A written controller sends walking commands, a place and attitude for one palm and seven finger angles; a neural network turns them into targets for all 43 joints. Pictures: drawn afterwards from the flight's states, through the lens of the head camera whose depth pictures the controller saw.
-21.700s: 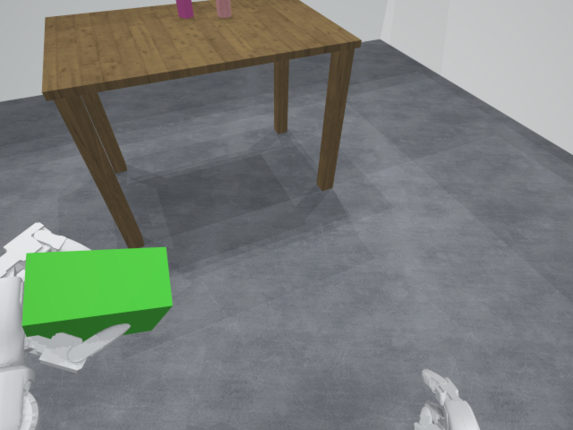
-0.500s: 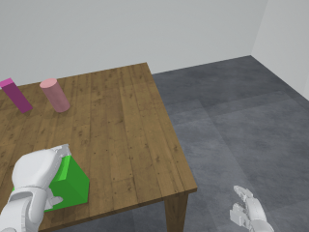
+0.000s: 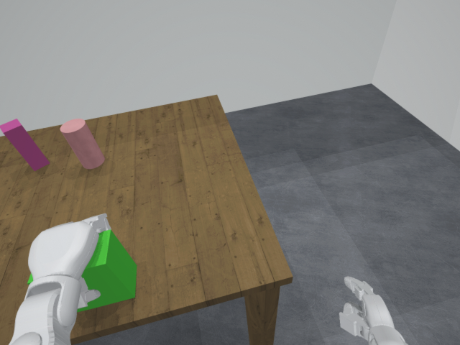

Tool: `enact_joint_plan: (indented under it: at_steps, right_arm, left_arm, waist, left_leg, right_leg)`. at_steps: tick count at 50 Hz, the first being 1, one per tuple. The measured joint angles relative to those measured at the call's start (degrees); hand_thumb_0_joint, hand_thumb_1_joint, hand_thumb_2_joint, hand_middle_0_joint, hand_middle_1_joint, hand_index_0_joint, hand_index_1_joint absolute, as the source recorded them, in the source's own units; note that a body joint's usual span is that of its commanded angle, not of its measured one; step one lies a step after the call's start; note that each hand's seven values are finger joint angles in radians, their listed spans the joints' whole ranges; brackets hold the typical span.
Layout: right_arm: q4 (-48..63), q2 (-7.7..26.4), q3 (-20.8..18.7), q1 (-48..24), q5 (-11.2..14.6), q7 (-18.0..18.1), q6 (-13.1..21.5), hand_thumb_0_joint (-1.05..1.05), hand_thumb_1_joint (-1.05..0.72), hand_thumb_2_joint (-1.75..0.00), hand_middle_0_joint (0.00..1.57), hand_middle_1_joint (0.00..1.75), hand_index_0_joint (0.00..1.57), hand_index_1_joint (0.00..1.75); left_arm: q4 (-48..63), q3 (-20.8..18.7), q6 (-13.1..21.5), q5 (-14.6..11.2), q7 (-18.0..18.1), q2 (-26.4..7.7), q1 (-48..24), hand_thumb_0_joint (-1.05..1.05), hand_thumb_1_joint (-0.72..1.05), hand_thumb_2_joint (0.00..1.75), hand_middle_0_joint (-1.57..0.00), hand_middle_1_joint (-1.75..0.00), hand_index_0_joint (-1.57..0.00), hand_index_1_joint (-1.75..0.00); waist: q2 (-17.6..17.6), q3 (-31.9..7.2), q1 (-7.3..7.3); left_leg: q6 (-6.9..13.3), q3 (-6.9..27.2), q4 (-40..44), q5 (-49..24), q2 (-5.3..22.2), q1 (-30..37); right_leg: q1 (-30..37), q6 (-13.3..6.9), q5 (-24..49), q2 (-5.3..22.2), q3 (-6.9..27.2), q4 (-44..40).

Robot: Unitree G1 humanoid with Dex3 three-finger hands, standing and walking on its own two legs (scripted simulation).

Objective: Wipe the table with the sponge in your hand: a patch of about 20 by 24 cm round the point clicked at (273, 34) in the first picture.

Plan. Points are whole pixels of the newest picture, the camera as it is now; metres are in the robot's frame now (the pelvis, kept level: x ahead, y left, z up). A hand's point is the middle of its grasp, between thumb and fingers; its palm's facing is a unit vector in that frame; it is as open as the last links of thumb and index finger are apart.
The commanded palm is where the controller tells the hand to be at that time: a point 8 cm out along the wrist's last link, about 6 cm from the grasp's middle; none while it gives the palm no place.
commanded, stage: wipe forward along the first lane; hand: left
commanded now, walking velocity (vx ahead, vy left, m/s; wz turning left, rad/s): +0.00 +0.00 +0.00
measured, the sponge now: (95, 278) +0.19 +0.28 +0.02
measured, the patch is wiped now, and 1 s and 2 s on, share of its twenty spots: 0.10 0.35 0.65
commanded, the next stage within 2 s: slide across to the middle lane in 1.52 s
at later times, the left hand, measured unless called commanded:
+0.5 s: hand (92, 232) +0.25 +0.30 +0.07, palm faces -0.06 -0.03 -1.00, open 10.0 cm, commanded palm +0.24 +0.30 +0.10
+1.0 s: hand (91, 209) +0.30 +0.33 +0.07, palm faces -0.11 -0.01 -0.99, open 10.0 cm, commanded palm +0.29 +0.33 +0.10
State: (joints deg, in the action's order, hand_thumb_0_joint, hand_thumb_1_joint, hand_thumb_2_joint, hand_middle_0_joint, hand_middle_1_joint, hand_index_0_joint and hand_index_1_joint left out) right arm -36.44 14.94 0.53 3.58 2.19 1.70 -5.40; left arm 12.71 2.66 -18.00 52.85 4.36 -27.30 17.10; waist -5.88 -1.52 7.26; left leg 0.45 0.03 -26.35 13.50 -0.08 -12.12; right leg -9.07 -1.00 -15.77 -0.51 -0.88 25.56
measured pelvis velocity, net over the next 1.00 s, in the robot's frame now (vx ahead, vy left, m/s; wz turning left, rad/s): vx -0.01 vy -0.02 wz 0.01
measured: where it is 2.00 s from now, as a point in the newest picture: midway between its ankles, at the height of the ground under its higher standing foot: outside the picture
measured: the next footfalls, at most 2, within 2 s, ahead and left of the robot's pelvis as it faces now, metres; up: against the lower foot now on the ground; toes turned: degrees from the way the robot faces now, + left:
none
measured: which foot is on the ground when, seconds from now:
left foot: down 0.00-1.00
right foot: down 0.00-1.00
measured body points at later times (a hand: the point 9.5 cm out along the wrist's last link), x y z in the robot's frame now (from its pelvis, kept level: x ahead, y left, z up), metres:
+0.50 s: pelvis -0.01 -0.02 +0.00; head +0.00 -0.06 +0.44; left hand +0.25 +0.30 +0.13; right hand +0.20 -0.25 -0.11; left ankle +0.01 +0.12 -0.74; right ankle -0.02 -0.11 -0.74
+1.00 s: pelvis -0.01 -0.02 -0.01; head +0.02 -0.05 +0.44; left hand +0.30 +0.33 +0.12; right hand +0.16 -0.27 -0.13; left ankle +0.01 +0.12 -0.74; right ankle -0.02 -0.11 -0.74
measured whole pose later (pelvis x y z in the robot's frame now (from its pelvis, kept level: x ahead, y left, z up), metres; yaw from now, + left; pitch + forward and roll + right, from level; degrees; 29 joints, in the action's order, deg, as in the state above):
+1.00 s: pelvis -0.01 -0.02 -0.01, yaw +1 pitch +5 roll +0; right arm -39.5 17.4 -1.0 9.1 4.5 3.6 -6.1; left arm -26.2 -3.1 -5.6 52.5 1.2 -34.7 -14.0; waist -5.1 -3.6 3.3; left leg 0.3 1.6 -30.7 14.2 1.1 -21.9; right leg -18.2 -2.2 -16.4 -1.8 -2.2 29.3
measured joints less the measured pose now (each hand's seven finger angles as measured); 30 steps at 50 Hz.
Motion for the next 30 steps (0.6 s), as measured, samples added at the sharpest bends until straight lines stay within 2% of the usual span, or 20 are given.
enact_joint_plan:
  at_steps: [7, 13, 30]
  right_arm:
    - [-1.6, 0.6, 0.1, 0.0, 0.4, 1.3, 0.2, 0.01, -0.91, -0.90, 0.20, 0.30, 0.20, 0.30]
    - [-2.2, 0.5, 0.3, 0.0, 0.9, 1.7, 0.4, 0.01, -0.91, -0.90, 0.20, 0.30, 0.20, 0.30]
    - [-2.6, 2.2, -0.9, 3.2, 1.7, 2.0, 0.1, 0.01, -0.91, -0.90, 0.20, 0.30, 0.20, 0.30]
  left_arm:
    - [-5.4, 0.2, 0.6, -0.1, -0.7, -0.5, -5.8, -0.01, -0.50, 1.05, -0.74, -1.34, -0.75, -1.34]
    - [-12.1, -0.3, 1.2, 0.1, -1.5, -0.8, -11.8, -0.01, -0.50, 1.05, -0.75, -1.34, -0.76, -1.34]
    - [-25.3, -3.7, 7.5, -0.8, -3.1, -4.2, -21.4, 0.00, -0.52, 1.07, -0.76, -1.33, -0.77, -1.34]
  waist:
    - [-0.2, 0.2, 0.22]
    - [-0.3, -0.1, -0.41]
    - [0.3, -1.1, -2.08]
  left_leg:
    - [-0.3, 0.7, -0.2, -0.4, 0.1, -0.8]
    - [-0.6, 1.2, -0.3, -0.7, 0.3, -2.0]
    - [-0.6, 1.8, -2.8, 0.2, 1.1, -6.3]
  right_leg:
    - [-0.6, -0.3, 0.0, -0.1, -0.7, 0.4]
    - [-1.9, -0.7, 0.0, -0.4, -1.2, 0.8]
    - [-6.0, -1.5, -0.7, -1.2, -1.7, 3.1]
